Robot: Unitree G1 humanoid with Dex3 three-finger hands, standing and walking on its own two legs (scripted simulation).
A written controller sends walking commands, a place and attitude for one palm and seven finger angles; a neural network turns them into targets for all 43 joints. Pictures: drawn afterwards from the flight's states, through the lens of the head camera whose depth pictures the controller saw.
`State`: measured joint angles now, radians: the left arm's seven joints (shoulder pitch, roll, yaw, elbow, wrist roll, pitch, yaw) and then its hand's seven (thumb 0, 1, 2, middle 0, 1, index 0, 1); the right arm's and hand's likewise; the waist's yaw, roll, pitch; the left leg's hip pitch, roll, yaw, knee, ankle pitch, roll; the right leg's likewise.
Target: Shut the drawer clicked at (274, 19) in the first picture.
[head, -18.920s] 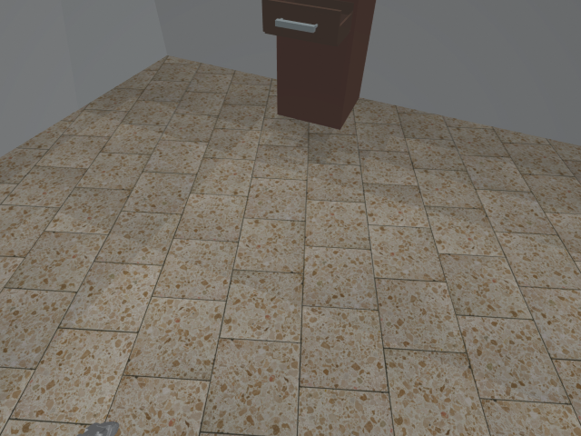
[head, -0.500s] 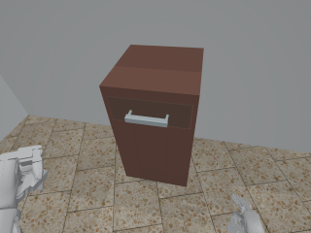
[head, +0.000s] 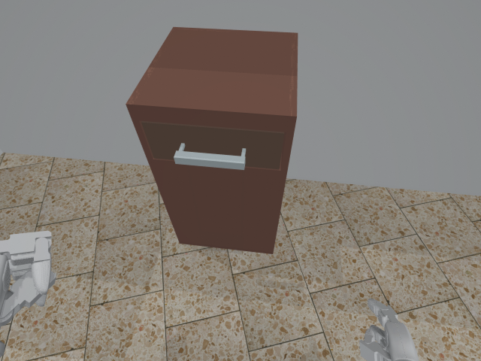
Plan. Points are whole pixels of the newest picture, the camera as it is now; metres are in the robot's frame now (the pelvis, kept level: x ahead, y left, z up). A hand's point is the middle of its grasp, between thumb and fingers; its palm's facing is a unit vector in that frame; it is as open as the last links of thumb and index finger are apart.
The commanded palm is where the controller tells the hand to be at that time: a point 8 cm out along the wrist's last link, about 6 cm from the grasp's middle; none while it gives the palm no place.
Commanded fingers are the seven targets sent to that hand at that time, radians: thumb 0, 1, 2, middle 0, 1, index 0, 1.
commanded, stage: step back with the hand held close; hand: left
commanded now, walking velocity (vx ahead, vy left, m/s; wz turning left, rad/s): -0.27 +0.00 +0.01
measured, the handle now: (211, 154) +0.64 +0.12 -0.12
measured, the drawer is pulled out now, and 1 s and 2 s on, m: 0.00 0.00 0.00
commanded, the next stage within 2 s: stop stepping back and stand still in 1.12 s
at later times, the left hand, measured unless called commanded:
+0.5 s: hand (4, 353) +0.11 +0.24 +0.16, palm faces +0.38 -0.81 -0.44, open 3.2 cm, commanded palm +0.05 +0.28 +0.17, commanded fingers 0.00 0.90 0.90 -1.40 -1.60 -1.40 -1.60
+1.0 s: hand out of the picture +0.03 +0.25 +0.17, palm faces +0.39 -0.80 -0.46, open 3.2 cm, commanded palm -0.03 +0.30 +0.17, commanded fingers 0.00 0.90 0.90 -1.40 -1.60 -1.40 -1.60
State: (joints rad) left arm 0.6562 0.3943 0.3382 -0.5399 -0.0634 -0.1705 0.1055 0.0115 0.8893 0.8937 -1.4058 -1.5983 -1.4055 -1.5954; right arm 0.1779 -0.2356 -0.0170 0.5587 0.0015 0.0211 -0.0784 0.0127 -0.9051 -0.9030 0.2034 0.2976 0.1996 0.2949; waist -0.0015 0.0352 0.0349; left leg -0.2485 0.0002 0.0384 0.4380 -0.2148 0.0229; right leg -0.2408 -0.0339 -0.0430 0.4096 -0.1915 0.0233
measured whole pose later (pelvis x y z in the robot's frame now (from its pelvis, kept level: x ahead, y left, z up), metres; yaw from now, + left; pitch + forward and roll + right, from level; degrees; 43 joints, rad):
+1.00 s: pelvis -0.13 +0.00 -0.01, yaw +5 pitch +1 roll -4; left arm 0.65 0.45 0.37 -0.62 -0.04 -0.32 0.13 0.01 0.88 0.89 -1.41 -1.60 -1.41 -1.60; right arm 0.17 -0.22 -0.04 0.62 -0.01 -0.05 -0.07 0.01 -0.90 -0.90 0.21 0.30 0.20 0.30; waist -0.02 0.02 -0.02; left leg -0.48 0.01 -0.03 0.59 -0.19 0.01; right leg -0.28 0.07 0.03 0.50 -0.24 0.01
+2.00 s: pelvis -0.31 +0.04 -0.01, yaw +2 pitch -1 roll +1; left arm 0.58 0.41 0.39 -0.57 -0.03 -0.20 0.16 0.01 0.89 0.89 -1.41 -1.60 -1.41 -1.60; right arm 0.24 -0.16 0.02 0.63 -0.01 -0.16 -0.06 0.01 -0.90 -0.90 0.20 0.30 0.20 0.29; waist -0.03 -0.04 0.01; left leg -0.26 0.06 0.08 0.56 -0.28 -0.03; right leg -0.38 0.00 -0.07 0.75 -0.42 0.00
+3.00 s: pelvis -0.27 +0.06 +0.00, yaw +2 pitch +1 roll +0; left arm 0.56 0.40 0.28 -0.39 -0.02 -0.21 0.10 0.01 0.89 0.89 -1.41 -1.60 -1.41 -1.59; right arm 0.18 -0.24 0.00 0.64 0.01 -0.10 -0.03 0.01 -0.90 -0.90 0.20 0.30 0.20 0.30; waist 0.00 0.04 0.01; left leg -0.25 0.02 0.08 0.49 -0.26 0.02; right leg -0.25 0.01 -0.10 0.46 -0.23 -0.03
